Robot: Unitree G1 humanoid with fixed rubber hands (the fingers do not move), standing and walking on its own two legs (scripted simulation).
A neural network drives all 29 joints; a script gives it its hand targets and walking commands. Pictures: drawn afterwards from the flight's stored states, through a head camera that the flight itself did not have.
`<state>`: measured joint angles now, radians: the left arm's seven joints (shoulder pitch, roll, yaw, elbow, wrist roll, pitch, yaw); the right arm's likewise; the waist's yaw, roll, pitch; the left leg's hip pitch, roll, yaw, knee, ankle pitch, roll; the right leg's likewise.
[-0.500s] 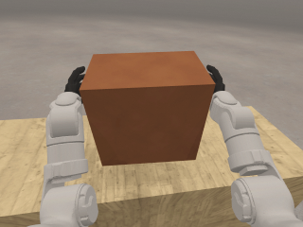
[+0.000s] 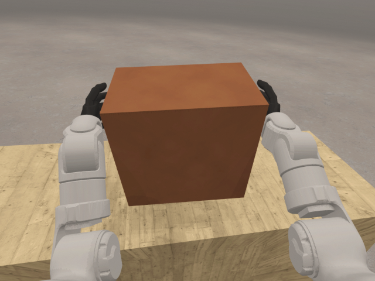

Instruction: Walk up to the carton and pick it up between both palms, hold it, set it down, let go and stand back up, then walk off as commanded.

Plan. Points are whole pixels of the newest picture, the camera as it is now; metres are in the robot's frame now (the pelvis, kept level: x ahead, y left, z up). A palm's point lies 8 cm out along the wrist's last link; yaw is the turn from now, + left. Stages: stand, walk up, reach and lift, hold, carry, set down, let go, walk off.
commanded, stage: hold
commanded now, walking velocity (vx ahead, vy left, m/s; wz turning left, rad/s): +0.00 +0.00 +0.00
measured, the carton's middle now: (183, 136) +0.37 +0.01 +0.20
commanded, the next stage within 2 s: none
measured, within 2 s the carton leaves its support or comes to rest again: neither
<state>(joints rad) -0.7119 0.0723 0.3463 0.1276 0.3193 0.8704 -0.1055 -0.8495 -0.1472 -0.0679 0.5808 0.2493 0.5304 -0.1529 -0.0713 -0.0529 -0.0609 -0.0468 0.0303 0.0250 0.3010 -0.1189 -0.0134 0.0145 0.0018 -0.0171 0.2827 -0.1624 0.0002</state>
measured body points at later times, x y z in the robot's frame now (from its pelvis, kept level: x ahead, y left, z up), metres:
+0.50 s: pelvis +0.00 +0.00 +0.00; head -0.08 +0.02 +0.44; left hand +0.37 +0.20 +0.25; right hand +0.38 -0.16 +0.26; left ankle +0.04 +0.13 -0.75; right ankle +0.01 -0.12 -0.75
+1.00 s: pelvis +0.00 +0.00 +0.00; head -0.08 +0.02 +0.44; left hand +0.37 +0.19 +0.25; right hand +0.38 -0.16 +0.26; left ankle +0.04 +0.13 -0.75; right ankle +0.01 -0.12 -0.75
